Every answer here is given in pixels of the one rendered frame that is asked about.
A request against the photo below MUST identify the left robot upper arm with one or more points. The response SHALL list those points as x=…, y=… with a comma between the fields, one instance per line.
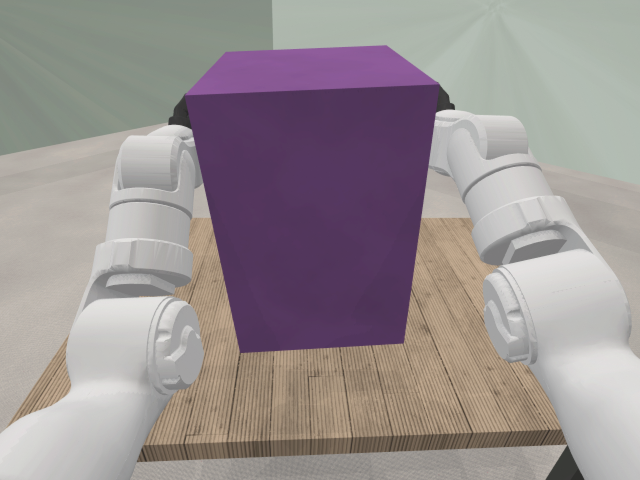
x=126, y=359

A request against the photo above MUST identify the robot left forearm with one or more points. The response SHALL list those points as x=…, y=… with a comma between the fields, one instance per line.
x=146, y=248

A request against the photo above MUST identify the carton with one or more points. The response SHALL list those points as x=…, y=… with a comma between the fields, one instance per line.
x=314, y=163

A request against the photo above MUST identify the right robot upper arm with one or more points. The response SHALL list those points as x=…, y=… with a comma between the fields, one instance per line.
x=563, y=315

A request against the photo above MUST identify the robot right hand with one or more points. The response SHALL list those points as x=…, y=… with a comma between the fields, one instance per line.
x=443, y=102

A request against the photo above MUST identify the robot left hand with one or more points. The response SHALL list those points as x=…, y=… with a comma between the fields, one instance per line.
x=180, y=115

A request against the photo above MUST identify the table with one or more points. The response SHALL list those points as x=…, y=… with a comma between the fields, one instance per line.
x=445, y=388

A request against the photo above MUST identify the robot right forearm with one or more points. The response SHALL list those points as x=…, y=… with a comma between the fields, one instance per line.
x=515, y=215

